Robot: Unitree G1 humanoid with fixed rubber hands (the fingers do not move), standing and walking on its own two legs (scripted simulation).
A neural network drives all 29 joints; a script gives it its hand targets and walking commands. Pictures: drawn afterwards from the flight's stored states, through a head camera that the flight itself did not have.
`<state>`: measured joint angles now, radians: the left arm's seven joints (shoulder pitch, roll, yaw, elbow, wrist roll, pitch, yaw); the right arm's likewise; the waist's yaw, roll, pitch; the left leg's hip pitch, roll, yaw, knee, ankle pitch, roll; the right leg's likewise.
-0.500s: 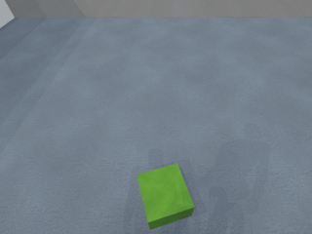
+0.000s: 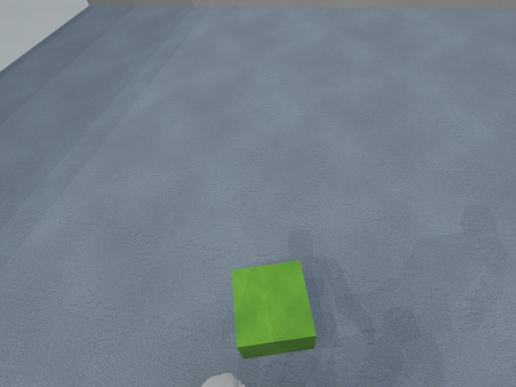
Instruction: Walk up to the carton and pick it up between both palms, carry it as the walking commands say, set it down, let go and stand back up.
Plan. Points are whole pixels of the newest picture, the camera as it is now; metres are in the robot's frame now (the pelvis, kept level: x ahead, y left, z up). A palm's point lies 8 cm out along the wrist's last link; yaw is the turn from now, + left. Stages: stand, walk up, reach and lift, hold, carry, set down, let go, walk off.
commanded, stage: walk up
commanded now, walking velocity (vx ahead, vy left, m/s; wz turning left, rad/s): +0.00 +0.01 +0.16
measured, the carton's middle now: (272, 308) +0.46 +0.03 -0.69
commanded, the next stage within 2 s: none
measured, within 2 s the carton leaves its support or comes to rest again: neither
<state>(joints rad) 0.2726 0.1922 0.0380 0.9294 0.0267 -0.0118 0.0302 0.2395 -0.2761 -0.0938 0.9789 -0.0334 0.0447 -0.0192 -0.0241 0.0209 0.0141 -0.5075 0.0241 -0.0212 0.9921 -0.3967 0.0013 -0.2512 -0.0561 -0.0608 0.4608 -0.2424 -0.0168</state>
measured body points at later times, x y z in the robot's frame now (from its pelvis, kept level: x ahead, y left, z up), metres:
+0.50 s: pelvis -0.02 +0.03 +0.00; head +0.00 +0.05 +0.45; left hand -0.06 +0.27 -0.16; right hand +0.08 -0.19 -0.14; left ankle -0.06 +0.14 -0.75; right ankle +0.00 -0.10 -0.74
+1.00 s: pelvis +0.02 +0.03 +0.00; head +0.04 +0.03 +0.45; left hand +0.06 +0.28 -0.15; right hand -0.07 -0.21 -0.14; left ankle -0.06 +0.14 -0.74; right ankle +0.07 -0.11 -0.72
